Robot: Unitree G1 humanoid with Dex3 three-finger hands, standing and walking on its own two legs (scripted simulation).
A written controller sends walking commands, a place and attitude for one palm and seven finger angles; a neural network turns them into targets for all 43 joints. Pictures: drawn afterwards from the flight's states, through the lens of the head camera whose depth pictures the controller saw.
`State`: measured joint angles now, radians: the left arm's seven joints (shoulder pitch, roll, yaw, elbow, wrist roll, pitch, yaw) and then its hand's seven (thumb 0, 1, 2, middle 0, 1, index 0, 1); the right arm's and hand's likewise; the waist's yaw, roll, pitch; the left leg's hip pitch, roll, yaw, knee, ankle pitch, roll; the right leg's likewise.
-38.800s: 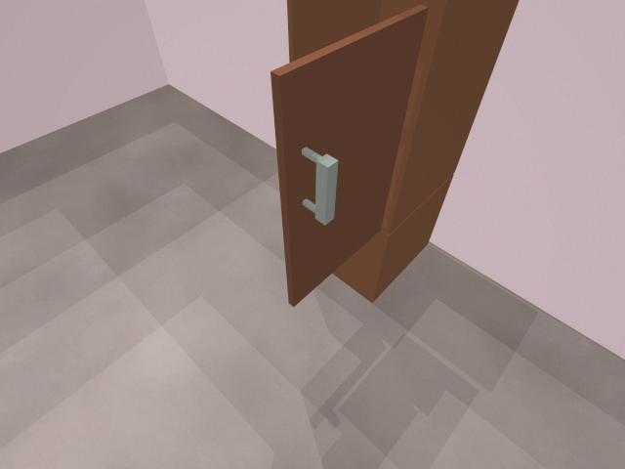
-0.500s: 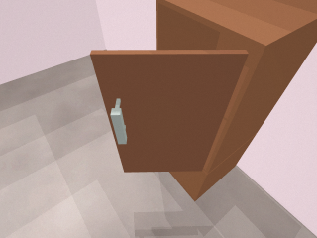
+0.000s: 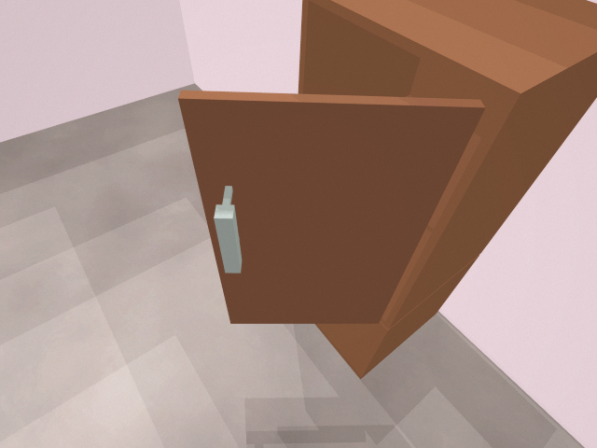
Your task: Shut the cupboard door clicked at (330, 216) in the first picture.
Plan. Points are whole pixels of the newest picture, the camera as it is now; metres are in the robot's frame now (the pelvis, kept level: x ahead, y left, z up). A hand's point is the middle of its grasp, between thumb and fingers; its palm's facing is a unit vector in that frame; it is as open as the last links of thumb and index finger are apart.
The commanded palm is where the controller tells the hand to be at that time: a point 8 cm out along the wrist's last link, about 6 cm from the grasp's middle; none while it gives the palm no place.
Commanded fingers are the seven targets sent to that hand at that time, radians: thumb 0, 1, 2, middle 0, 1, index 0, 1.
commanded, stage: look again from close up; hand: left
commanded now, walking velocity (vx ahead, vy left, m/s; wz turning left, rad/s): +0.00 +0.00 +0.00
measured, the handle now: (230, 230) +0.40 +0.13 +0.05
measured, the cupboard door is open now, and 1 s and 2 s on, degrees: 54 54 54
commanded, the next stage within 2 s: raise the hand and make a fist in 0.44 s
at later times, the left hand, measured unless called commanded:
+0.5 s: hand out of the picture -0.02 +0.15 -0.18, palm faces +0.02 -0.99 -0.16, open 7.4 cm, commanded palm none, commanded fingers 0.00 0.90 0.90 -0.20 -0.30 -0.20 -0.30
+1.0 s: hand out of the picture +0.11 +0.15 -0.06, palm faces +0.18 -0.98 -0.01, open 6.0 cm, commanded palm +0.10 +0.21 -0.03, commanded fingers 0.00 0.90 0.90 -0.62 -0.76 -0.62 -0.76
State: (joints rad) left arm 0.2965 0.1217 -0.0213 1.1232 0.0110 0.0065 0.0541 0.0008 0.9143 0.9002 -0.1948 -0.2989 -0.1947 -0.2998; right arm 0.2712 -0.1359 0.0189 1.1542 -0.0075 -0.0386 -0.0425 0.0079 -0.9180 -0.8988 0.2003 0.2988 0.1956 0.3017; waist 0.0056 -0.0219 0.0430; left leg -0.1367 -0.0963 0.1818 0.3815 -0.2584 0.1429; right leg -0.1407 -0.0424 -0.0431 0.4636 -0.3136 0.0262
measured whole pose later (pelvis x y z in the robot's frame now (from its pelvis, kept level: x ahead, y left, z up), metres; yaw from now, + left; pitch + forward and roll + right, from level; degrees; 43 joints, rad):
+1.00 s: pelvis -0.04 -0.05 -0.09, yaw +8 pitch +10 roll -1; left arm 0.52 0.23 0.11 0.04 -0.25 -0.45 -0.23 0.01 0.91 0.90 -0.45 -0.57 -0.45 -0.57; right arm 0.17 -0.30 -0.06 0.44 0.03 -0.24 0.01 0.01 -0.91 -0.90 0.20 0.30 0.19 0.30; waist 0.01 -0.04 -0.15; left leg -0.80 -0.06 0.06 1.15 -0.53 0.09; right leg -0.83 0.03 -0.10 1.12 -0.47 -0.08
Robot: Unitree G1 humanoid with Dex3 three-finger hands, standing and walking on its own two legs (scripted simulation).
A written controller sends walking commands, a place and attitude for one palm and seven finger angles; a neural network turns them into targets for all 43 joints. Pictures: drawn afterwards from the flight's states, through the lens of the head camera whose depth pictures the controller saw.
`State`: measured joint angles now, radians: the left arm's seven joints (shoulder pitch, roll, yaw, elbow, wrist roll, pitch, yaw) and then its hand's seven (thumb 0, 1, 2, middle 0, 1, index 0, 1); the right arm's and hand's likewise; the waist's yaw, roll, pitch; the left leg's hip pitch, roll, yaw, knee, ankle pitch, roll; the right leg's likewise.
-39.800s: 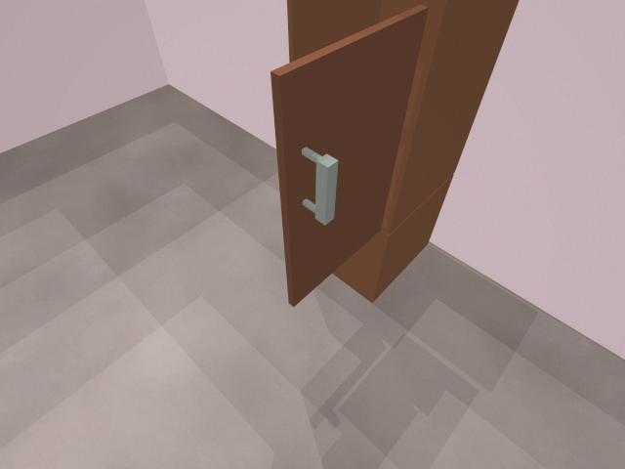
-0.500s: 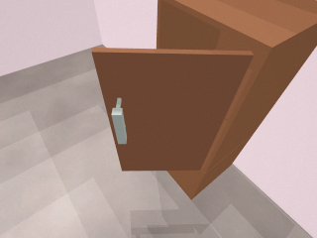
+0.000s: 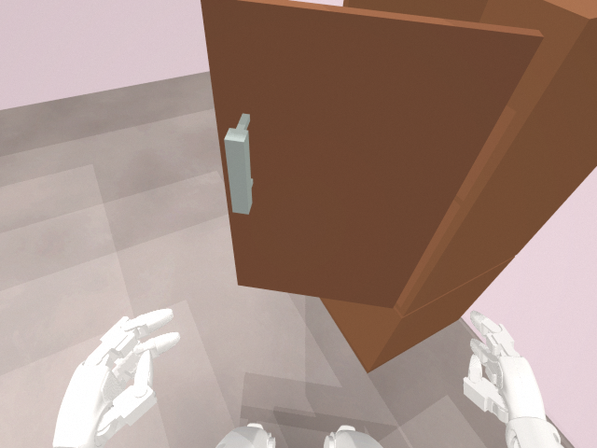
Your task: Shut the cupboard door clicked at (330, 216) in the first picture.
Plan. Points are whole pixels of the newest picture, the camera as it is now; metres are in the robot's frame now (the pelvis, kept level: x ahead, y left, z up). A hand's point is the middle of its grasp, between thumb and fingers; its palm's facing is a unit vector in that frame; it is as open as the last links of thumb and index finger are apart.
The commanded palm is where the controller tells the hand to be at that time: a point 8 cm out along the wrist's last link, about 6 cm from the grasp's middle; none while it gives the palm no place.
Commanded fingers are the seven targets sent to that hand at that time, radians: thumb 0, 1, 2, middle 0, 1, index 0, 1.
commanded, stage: raise the hand and make a fist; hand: left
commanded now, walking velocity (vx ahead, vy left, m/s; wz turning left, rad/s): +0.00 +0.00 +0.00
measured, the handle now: (243, 164) +0.46 +0.13 +0.13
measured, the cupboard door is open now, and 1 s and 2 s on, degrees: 54 54 54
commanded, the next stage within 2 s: bring the fist close to the handle in 1.46 s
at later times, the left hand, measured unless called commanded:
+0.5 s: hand (151, 323) +0.24 +0.19 +0.09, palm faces -0.05 -1.00 -0.04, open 3.7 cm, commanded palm +0.21 +0.24 +0.09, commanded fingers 0.00 0.90 0.90 -1.08 -1.26 -1.08 -1.26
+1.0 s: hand (117, 286) +0.25 +0.22 +0.13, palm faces -0.03 -1.00 -0.07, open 3.1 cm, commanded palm +0.23 +0.27 +0.14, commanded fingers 0.00 0.90 0.90 -1.30 -1.50 -1.30 -1.50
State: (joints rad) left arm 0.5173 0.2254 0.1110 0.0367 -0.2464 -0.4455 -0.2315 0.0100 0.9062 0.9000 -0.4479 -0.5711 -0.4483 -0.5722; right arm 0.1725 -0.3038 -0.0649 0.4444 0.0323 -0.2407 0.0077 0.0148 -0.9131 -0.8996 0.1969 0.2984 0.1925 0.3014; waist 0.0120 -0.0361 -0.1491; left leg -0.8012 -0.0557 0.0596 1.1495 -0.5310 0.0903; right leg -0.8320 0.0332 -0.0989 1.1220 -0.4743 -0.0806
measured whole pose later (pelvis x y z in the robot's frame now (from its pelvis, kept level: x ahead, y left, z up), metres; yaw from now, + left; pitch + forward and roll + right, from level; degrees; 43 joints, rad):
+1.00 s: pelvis +0.03 +0.03 +0.05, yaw +1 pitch +8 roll -3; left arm 0.37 0.28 0.15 -0.16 -0.27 -0.21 -0.25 0.01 0.90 0.90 -1.28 -1.48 -1.28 -1.48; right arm 0.25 -0.23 0.07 0.49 0.04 -0.21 -0.03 0.01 -0.91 -0.90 0.20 0.30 0.20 0.30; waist 0.03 0.05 -0.10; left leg -0.56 -0.07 0.03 0.89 -0.46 0.11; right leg -0.57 0.03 -0.09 0.82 -0.39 -0.03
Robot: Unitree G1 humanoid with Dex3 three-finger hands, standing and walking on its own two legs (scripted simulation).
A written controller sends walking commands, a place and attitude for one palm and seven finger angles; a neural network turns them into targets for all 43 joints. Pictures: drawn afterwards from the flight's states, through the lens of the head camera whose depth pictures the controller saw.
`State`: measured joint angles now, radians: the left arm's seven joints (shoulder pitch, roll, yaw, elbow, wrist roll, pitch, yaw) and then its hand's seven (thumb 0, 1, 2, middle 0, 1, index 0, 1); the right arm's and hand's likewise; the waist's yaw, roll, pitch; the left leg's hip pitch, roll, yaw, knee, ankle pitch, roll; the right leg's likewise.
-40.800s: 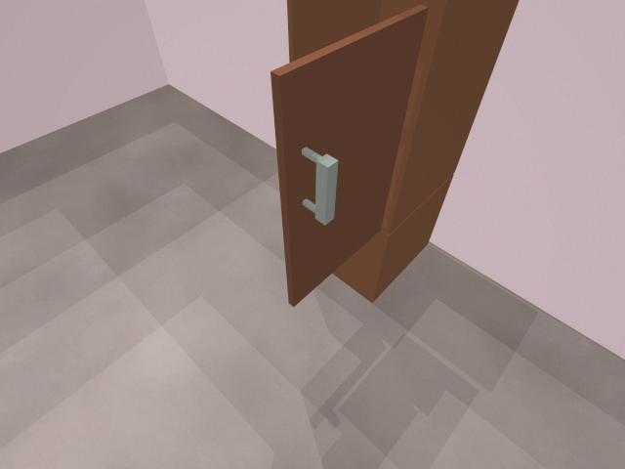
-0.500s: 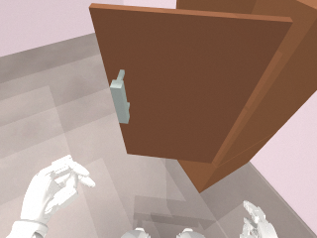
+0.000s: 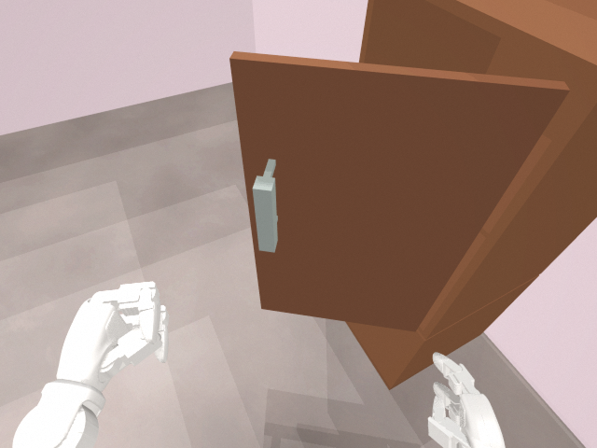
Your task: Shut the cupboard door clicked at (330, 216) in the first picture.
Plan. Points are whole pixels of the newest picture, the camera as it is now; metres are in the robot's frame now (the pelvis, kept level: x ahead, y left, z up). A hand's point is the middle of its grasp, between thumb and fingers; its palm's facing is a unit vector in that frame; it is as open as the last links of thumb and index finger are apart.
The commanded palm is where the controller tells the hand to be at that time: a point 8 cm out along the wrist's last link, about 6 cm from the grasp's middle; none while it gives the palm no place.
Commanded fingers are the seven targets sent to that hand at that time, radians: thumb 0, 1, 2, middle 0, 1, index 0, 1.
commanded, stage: raise the hand and make a fist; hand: left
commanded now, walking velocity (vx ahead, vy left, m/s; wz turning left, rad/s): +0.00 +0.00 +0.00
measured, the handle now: (269, 206) +0.43 +0.09 +0.09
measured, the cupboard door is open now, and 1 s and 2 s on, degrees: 54 54 54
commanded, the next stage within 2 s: bring the fist close to the handle in 0.46 s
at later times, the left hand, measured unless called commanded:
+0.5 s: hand (159, 332) +0.22 +0.18 +0.09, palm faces -0.04 -1.00 -0.06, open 3.1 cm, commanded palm +0.20 +0.23 +0.09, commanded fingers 0.00 0.90 0.90 -1.30 -1.50 -1.30 -1.50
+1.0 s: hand (216, 304) +0.26 +0.13 +0.10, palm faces -0.08 -1.00 -0.03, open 3.1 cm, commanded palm +0.24 +0.17 +0.09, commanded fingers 0.00 0.90 0.90 -1.30 -1.50 -1.30 -1.50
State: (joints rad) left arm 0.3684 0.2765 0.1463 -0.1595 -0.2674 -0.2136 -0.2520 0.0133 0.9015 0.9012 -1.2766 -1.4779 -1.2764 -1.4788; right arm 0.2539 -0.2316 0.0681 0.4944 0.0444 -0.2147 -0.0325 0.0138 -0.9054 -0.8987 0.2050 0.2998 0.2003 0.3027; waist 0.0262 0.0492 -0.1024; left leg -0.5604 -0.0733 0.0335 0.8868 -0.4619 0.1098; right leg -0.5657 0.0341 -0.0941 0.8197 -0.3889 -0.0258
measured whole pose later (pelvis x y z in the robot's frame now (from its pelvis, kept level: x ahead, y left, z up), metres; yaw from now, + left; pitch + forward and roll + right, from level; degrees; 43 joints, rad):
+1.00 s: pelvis -0.01 -0.02 +0.01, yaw +0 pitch +6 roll -2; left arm 0.18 0.23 0.07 -0.05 -0.23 -0.17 -0.18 0.01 0.90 0.90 -1.30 -1.50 -1.30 -1.50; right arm 0.27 -0.25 0.05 0.54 0.04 -0.20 -0.04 0.01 -0.91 -0.90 0.20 0.30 0.20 0.30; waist 0.00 0.04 -0.08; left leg -0.50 -0.06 0.03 0.82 -0.43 0.09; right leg -0.52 0.05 -0.09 0.78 -0.37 -0.06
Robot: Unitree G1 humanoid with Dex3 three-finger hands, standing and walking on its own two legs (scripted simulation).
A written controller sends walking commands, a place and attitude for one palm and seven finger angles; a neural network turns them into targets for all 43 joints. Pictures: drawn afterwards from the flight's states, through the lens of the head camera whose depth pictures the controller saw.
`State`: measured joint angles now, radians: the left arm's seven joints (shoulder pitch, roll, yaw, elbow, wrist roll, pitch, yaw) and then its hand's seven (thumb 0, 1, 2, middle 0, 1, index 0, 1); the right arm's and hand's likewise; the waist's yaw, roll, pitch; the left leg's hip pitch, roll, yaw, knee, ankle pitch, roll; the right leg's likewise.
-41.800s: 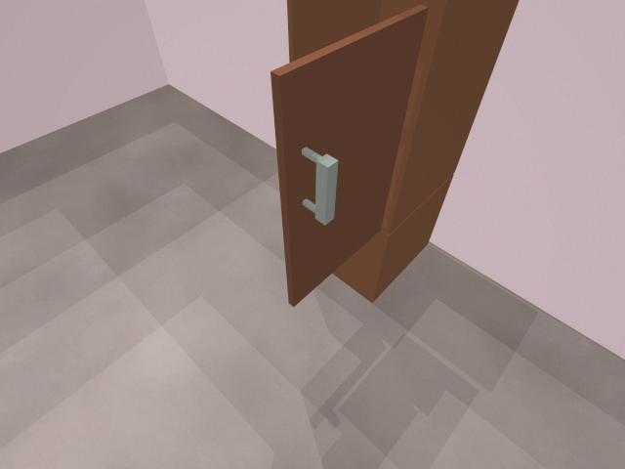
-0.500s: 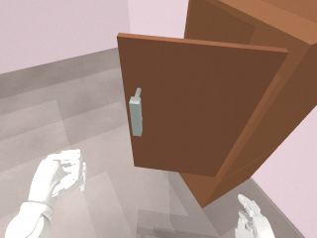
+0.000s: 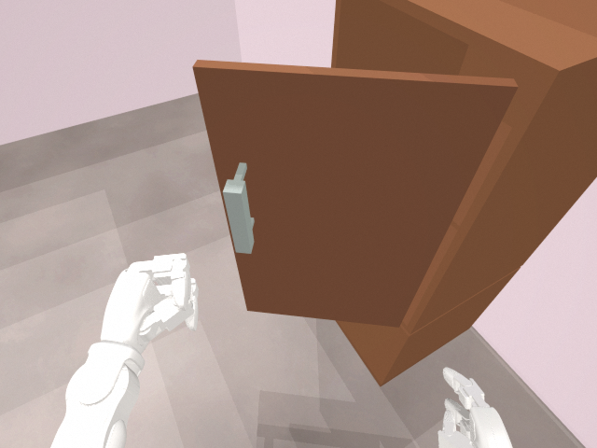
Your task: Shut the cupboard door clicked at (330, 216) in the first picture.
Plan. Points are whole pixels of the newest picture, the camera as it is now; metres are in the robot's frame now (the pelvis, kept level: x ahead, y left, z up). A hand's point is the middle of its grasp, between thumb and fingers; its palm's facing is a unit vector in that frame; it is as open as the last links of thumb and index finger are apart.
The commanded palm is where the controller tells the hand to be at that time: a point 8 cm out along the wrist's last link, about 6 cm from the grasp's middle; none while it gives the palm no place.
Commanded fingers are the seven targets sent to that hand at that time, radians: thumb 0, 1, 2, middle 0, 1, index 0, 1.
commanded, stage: bring the fist close to the handle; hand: left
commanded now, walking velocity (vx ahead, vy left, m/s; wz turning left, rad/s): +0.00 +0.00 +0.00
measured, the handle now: (243, 208) +0.43 +0.11 +0.08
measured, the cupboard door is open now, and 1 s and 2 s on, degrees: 54 54 37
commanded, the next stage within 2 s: push the door shut along its arc in 0.96 s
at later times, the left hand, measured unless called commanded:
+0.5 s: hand (252, 270) +0.32 +0.08 +0.09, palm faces -0.10 -0.99 -0.02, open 3.1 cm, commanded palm +0.30 +0.13 +0.09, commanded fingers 0.00 0.90 0.90 -1.30 -1.50 -1.30 -1.50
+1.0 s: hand (255, 262) +0.33 +0.08 +0.09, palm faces -0.09 -1.00 -0.02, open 3.1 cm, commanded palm +0.31 +0.13 +0.09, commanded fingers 0.00 0.90 0.90 -1.30 -1.50 -1.30 -1.50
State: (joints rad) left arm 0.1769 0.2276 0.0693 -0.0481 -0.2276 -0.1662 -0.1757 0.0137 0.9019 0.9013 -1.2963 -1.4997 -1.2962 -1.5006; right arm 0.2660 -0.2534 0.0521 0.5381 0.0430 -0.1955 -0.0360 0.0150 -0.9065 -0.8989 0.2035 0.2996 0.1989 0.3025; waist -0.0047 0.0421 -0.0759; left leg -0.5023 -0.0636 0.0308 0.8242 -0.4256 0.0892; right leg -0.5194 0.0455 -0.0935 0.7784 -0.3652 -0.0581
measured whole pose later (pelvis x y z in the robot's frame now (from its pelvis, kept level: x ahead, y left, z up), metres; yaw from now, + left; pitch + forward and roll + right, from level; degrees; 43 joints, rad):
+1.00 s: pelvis +0.01 -0.03 +0.01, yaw -1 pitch +6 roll +0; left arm -0.08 0.15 -0.01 0.22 -0.17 -0.21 -0.06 0.01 0.90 0.90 -1.30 -1.50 -1.30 -1.50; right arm 0.24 -0.25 0.03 0.56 0.05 -0.06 -0.01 0.01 -0.91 -0.90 0.20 0.30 0.20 0.30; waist -0.01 0.03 -0.06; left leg -0.46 -0.05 0.04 0.76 -0.41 0.06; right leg -0.50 0.06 -0.08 0.75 -0.36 -0.09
